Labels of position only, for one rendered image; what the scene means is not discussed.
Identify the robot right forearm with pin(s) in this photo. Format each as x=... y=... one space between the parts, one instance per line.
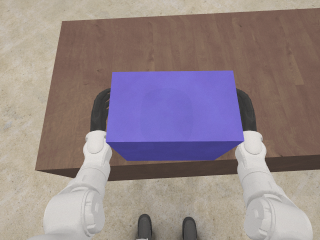
x=254 y=175

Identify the left robot upper arm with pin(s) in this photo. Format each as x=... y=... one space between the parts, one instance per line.
x=75 y=215

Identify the carton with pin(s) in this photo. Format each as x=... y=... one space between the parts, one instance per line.
x=173 y=115

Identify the robot foot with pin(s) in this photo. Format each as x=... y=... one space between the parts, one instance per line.
x=189 y=229
x=144 y=227

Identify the right robot upper arm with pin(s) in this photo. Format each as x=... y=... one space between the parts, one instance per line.
x=268 y=219

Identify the robot left hand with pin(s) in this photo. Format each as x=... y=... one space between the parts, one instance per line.
x=99 y=111

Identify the robot left foot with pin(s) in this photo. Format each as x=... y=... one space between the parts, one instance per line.
x=144 y=227

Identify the robot right hand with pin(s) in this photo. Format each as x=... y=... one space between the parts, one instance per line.
x=247 y=114

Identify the pedestal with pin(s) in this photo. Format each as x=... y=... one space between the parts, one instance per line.
x=274 y=56

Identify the robot left forearm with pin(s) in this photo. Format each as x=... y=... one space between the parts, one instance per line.
x=94 y=172

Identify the robot right foot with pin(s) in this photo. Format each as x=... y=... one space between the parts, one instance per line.
x=189 y=229

